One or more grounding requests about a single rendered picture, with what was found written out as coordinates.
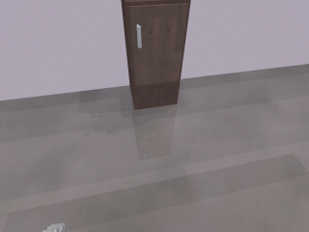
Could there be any cupboard door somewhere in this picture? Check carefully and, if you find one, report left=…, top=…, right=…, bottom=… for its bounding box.
left=129, top=3, right=188, bottom=86

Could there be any handle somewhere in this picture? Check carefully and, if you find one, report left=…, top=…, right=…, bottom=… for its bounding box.
left=136, top=24, right=142, bottom=48

